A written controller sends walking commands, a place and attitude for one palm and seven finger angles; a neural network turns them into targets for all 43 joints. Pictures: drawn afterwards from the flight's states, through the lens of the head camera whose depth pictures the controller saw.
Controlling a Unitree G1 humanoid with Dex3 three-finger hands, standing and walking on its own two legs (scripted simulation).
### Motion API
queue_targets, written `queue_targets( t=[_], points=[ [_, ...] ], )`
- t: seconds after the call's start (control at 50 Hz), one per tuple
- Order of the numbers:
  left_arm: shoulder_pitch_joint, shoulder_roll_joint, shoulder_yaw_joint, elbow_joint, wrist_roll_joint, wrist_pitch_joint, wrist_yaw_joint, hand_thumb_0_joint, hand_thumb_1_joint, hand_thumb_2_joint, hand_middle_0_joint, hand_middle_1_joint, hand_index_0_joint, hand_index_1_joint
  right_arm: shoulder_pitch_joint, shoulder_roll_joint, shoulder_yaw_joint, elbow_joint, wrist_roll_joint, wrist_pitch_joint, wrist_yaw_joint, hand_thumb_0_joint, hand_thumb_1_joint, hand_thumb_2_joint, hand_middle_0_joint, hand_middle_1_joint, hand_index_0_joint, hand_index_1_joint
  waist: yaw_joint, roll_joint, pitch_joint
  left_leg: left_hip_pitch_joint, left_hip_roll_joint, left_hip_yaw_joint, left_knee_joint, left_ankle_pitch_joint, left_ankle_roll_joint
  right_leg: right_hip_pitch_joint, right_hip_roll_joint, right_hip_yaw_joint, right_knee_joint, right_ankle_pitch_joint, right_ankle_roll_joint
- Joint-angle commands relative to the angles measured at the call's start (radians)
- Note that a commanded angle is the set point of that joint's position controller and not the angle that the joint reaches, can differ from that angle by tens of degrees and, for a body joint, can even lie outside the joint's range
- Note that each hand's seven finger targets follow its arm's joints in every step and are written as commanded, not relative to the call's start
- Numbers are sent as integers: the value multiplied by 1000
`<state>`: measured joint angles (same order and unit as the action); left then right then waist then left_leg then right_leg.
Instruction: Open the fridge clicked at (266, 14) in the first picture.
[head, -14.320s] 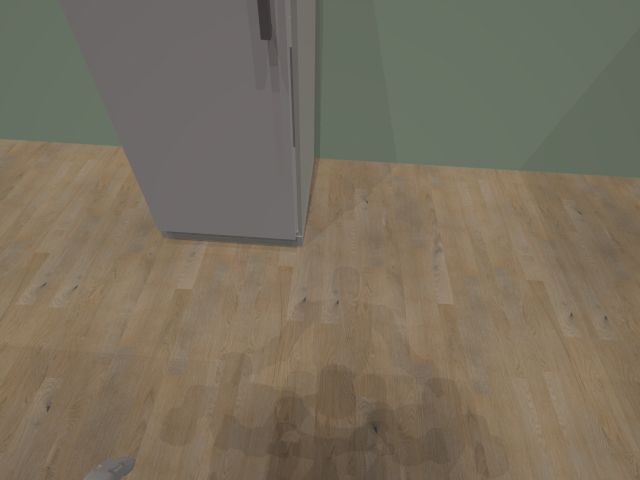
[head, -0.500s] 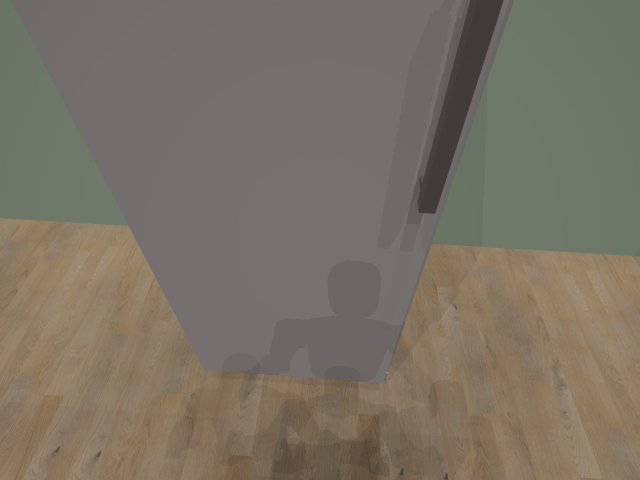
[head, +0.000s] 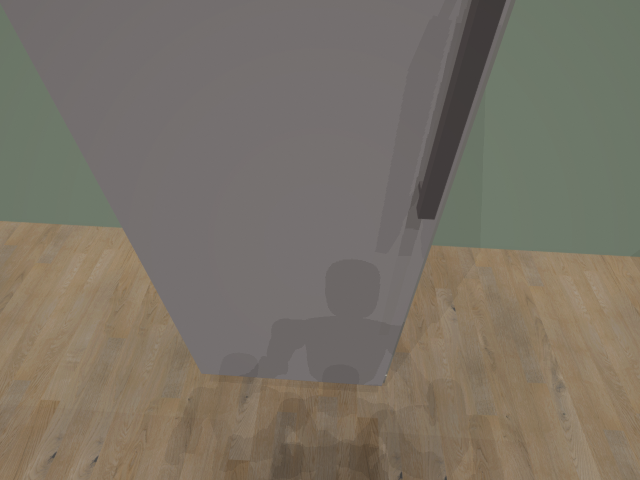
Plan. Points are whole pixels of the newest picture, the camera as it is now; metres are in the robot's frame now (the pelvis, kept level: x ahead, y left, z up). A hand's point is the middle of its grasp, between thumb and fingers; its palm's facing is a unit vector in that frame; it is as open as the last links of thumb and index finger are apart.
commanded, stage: raise the hand to about handle height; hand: right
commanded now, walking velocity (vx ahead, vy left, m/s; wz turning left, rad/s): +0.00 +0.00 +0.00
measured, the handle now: (454, 92) +0.48 -0.12 +0.26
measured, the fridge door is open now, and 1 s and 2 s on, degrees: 0 0 0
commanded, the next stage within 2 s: none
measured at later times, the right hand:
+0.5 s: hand out of the picture +0.15 -0.23 -0.01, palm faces +0.13 +0.99 -0.05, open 8.8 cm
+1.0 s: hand (598, 388) +0.21 -0.25 +0.10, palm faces +0.08 +0.99 -0.09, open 11.8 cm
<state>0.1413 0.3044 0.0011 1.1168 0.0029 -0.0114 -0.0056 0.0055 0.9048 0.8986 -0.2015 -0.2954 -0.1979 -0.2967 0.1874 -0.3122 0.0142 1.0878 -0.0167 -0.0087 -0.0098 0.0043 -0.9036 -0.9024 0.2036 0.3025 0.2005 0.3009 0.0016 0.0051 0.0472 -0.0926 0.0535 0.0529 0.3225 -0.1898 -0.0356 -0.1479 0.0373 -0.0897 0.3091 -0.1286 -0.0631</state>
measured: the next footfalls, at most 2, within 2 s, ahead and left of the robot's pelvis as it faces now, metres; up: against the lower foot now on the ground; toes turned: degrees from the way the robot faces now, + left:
none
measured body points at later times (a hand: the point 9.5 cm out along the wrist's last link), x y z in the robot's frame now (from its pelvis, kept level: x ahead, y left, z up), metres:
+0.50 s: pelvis -0.02 +0.04 -0.06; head +0.01 +0.02 +0.38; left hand +0.20 +0.27 -0.11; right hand +0.14 -0.28 +0.00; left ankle -0.01 +0.14 -0.75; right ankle +0.03 -0.07 -0.75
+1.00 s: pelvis +0.00 +0.02 -0.02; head +0.00 +0.03 +0.43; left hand +0.18 +0.26 -0.09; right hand +0.20 -0.30 +0.11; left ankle -0.01 +0.14 -0.75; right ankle +0.03 -0.07 -0.75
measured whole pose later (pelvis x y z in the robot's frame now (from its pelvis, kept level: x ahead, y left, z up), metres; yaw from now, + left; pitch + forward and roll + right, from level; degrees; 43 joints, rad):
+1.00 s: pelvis +0.00 +0.02 -0.02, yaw -2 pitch +1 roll +2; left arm 0.27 0.26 -0.04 0.63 -0.07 -0.33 0.11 0.02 0.90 0.90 -0.20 -0.30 -0.20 -0.30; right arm 0.26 -0.41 -0.45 -0.04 0.42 -0.08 0.46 0.00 0.02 -0.51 0.27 0.89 0.27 0.89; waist -0.04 -0.04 -0.05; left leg -0.30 0.00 0.08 0.63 -0.35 0.00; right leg -0.40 -0.02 -0.03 0.68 -0.30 -0.03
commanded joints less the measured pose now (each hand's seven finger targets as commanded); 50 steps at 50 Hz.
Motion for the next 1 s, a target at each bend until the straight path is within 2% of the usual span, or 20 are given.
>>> queue_targets(
  t=[0.0,0.02,0.04,0.06,0.08,0.1,0.12,0.16,0.18,0.2,0.22,0.26,0.32,0.38,0.42,0.48,0.54,0.66,0.82,0.98],
  points=[
    [-25,199,34,-55,2,-21,10,0,900,900,-200,-300,-200,-300,-11,-180,-34,-50,-3,-17,-15,0,-900,-900,200,300,200,300,4,-2,-46,-35,93,-91,-61,42,44,35,-173,169,-84,16,44],
    [14,90,14,-108,-3,-30,5,0,900,900,-200,-300,-200,-300,75,-36,-8,-41,-9,-32,-51,0,-900,-900,200,300,200,300,3,-29,-33,-95,89,-90,29,64,37,0,-181,95,77,94,60],
    [59,157,61,-426,-50,-129,47,0,900,900,-200,-300,-200,-300,-672,-484,-463,-1347,125,-229,-41,0,-877,-890,202,315,202,315,80,-85,-440,-45,-57,35,131,207,65,224,-27,167,54,185,98],
    [42,92,24,-434,-50,-201,84,0,900,900,-200,-300,-200,-300,-406,-477,-407,-1294,78,-243,-40,0,-853,-880,203,330,203,330,1,-302,-373,-147,-47,19,196,67,64,329,-88,144,43,265,133],
    [40,91,33,-462,-18,-237,74,0,900,900,-200,-300,-200,-300,28,-190,-285,-1151,153,-175,-14,0,-830,-870,205,345,205,345,-6,-289,-293,-245,-53,44,226,-92,64,261,-119,193,16,190,129],
    [58,70,44,-432,-31,-250,66,0,900,900,-200,-300,-200,-300,86,-64,-251,-1033,179,-172,5,0,-807,-860,207,360,207,360,29,-155,-168,-287,-52,35,209,-90,54,144,-96,167,33,52,102],
    [21,90,63,-486,-29,-260,60,0,900,900,-200,-300,-200,-300,75,-36,-250,-1048,214,-224,42,0,-783,-850,208,375,208,375,20,-127,-45,-310,-56,46,176,-76,56,1,-68,151,95,-72,84],
    [21,98,77,-517,-28,-265,46,0,900,900,-200,-300,-200,-300,287,-30,-339,-874,262,-346,138,0,-737,-830,212,405,212,405,-17,42,-10,-360,-69,73,217,-127,64,-191,-43,137,195,-158,87],
    [4,93,78,-531,-27,-268,38,0,900,900,-200,-300,-200,-300,349,20,-316,-802,285,-413,207,0,-713,-820,213,420,213,420,-32,153,-9,-429,-75,78,279,-169,63,-284,-42,124,254,-171,89],
    [-16,94,83,-549,-34,-271,28,0,900,900,-200,-300,-200,-300,391,21,-334,-757,309,-480,281,0,-690,-810,215,435,215,435,-46,200,-8,-497,-76,69,336,-220,65,-368,-38,112,319,-204,90],
    [-30,100,84,-577,-38,-282,21,0,900,900,-200,-300,-200,-300,371,0,-346,-753,333,-541,359,0,-667,-800,217,450,217,450,-47,181,-40,-543,-69,48,382,-254,68,-423,-32,101,381,-229,88],
    [-18,124,85,-638,-49,-302,17,0,900,900,-200,-300,-200,-300,307,-150,-468,-753,382,-585,503,0,-620,-780,220,480,220,480,-58,65,-123,-545,-52,-11,427,-291,80,-465,-25,95,456,-251,82],
    [-13,111,75,-739,-53,-313,44,0,900,900,-200,-300,-200,-300,193,-236,-535,-1002,466,-501,573,0,-550,-750,225,525,225,525,-70,-33,-340,-487,-53,-47,429,-285,57,-396,-27,93,480,-230,52],
    [34,88,63,-732,-42,-324,65,0,900,900,-200,-300,-200,-300,94,-259,-555,-1233,490,-466,524,0,-480,-720,230,570,230,570,-45,-68,-378,-444,-59,-79,405,-203,47,-368,-42,103,521,-133,39],
    [42,80,55,-710,-42,-333,80,0,900,900,-200,-300,-200,-300,48,-226,-497,-1318,463,-467,483,0,-433,-700,233,600,233,600,-12,-118,-313,-476,-69,-61,404,-174,51,-342,-51,115,510,-131,33],
    [61,86,46,-662,-45,-341,103,0,900,900,-200,-300,-200,-300,-1,-240,-471,-1291,431,-436,473,0,-363,-670,238,645,238,645,26,-94,-231,-483,-65,-80,361,-154,46,-355,-59,124,513,-132,28],
    [42,88,34,-652,-57,-352,121,0,900,900,-200,-300,-200,-300,-16,-274,-465,-1258,422,-371,497,0,-293,-640,243,690,243,690,18,-132,-205,-460,-56,-85,308,-212,45,-335,-59,131,469,-169,26],
    [9,78,17,-660,-61,-359,123,0,900,900,-200,-300,-200,-300,51,-341,-594,-1194,482,-250,503,0,-153,-580,253,780,253,780,-42,-82,-258,-285,-35,-102,252,-62,29,-289,-59,134,417,-54,34],
    [13,82,11,-674,-72,-387,108,0,900,900,-200,-300,-200,-300,25,-304,-564,-1277,484,-182,483,0,33,-500,267,900,267,900,-48,-61,-247,-262,-60,-21,230,53,29,-168,-56,122,312,3,29],
    [-6,77,-7,-658,-75,-388,126,0,900,900,-200,-300,-200,-300,-150,-375,-607,-1363,454,-98,444,0,220,-420,280,1020,280,1020,-59,-102,-228,-208,-66,12,172,25,46,-63,-58,135,214,3,33]
  ],
)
